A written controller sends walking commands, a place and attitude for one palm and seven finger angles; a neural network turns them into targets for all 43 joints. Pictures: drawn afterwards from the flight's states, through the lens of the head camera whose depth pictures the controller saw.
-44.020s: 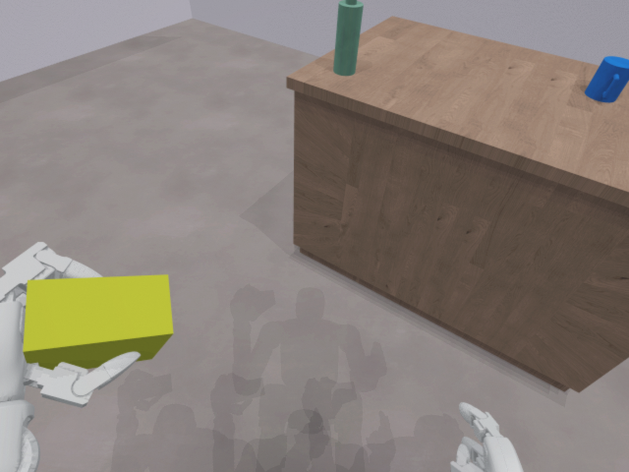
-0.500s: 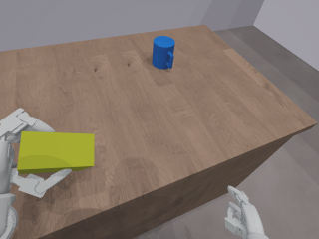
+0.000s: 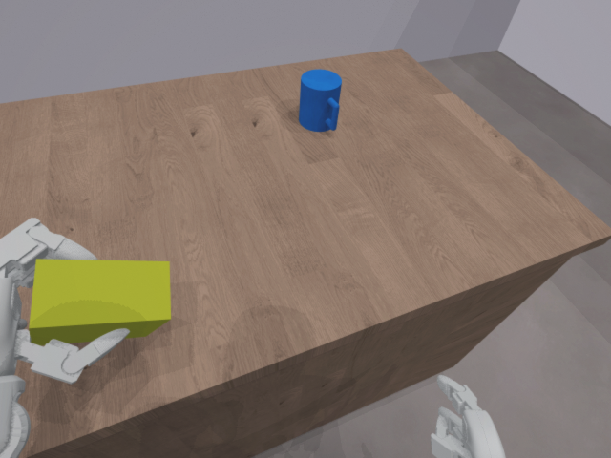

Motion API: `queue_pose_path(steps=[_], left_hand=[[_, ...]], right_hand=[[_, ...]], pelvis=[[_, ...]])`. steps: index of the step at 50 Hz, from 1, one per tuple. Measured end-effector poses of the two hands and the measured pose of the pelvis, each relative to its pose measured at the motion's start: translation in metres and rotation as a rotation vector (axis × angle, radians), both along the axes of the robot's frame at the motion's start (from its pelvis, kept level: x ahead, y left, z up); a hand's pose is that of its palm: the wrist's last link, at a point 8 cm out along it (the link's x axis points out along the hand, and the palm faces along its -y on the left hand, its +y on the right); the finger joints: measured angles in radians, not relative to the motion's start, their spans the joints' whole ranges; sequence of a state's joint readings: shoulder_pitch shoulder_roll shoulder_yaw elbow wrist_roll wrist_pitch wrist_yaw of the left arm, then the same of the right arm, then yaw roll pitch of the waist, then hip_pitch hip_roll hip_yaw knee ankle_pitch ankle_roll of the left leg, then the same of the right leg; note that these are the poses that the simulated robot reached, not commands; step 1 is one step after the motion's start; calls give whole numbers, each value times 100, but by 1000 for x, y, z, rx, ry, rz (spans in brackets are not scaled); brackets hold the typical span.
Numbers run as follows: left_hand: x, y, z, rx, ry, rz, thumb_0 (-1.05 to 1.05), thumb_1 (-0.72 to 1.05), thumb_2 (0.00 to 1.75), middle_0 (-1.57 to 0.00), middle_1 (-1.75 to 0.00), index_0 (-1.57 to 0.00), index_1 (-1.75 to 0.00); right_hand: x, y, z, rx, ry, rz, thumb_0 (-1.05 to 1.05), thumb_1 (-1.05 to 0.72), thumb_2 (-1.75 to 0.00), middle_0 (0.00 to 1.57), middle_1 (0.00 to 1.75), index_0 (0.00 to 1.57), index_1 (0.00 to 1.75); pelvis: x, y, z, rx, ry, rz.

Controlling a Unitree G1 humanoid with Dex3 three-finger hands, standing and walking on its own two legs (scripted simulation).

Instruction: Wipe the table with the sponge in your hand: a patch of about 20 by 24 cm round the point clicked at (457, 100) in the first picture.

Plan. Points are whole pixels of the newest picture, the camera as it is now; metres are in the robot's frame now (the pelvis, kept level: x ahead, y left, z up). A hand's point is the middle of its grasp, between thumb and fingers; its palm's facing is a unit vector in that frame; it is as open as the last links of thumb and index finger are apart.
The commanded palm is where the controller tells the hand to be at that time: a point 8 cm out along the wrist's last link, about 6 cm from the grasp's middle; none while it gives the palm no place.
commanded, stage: shuffle to correct the standing spot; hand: left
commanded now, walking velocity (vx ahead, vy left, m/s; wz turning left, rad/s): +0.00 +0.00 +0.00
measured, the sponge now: (118, 303) +0.23 +0.22 +0.12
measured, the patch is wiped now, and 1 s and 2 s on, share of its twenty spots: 0.00 0.00 0.00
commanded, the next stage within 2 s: none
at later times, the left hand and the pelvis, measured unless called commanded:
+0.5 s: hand (133, 291) +0.23 +0.20 +0.15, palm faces +0.34 -0.86 -0.37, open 9.9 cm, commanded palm +0.17 +0.24 +0.17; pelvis +0.01 -0.04 +0.00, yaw -1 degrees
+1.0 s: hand (180, 302) +0.23 +0.15 +0.15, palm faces +0.33 -0.86 -0.38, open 9.9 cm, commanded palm +0.17 +0.19 +0.17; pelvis +0.01 -0.09 -0.01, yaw -1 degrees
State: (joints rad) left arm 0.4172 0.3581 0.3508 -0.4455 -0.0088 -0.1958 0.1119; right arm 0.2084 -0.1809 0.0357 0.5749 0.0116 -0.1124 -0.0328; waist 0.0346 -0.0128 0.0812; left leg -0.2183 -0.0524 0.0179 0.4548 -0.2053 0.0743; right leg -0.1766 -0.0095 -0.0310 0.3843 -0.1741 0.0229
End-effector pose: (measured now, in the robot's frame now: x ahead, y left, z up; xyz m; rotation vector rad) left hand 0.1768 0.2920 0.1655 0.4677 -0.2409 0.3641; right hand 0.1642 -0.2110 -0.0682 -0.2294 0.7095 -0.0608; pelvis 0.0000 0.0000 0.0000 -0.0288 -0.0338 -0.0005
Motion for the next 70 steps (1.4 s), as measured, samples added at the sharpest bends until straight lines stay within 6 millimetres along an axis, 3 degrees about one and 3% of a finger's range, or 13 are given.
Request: queue_pose_path(steps=[7, 17, 24, 32, 48, 55, 70], left_hand=[[3, -15, 0, -17, -9, -33, -1, -49, 105, -74, -135, -76, -135], [12, -24, 5, 2, -15, -34, -1, -50, 105, -74, -135, -76, -135], [18, -46, -1, -34, 8, -54, -1, -49, 105, -74, -136, -76, -135], [20, -68, 6, -8, 13, -73, -1, -50, 105, -74, -135, -76, -135], [12, -97, 4, -23, 42, -58, -1, -50, 105, -74, -135, -76, -135], [13, -96, 1, -41, 34, -58, -1, -50, 105, -74, -135, -76, -135], [14, -89, 3, -5, 67, -69, -1, -50, 105, -74, -136, -76, -135]], right_hand=[[-5, -16, 2, -26, 2, -16, 1, -90, -90, 21, 30, 21, 30], [3, -35, 7, -21, -10, -38, 1, -90, -90, 21, 30, 21, 30], [10, -49, 7, -9, -15, -37, 1, -90, -90, 21, 30, 21, 30], [14, -69, 4, -2, -14, -45, 1, -90, -90, 21, 30, 21, 30], [0, -113, -8, -16, 19, -98, 1, -90, -90, 20, 30, 20, 30], [-7, -115, -6, -31, 36, -108, 1, -90, -90, 20, 30, 20, 30], [3, -93, -6, 10, 18, -79, 1, -90, -90, 21, 30, 21, 30]], pelvis=[[0, -7, 0, -1, 1, 1], [4, -24, 1, 8, 11, -9], [7, -39, 0, 8, 15, -13], [8, -59, -2, 8, 21, -13], [7, -86, -7, 10, 21, -11], [7, -86, -6, 10, 21, -13], [5, -79, -5, 7, 23, -19]])
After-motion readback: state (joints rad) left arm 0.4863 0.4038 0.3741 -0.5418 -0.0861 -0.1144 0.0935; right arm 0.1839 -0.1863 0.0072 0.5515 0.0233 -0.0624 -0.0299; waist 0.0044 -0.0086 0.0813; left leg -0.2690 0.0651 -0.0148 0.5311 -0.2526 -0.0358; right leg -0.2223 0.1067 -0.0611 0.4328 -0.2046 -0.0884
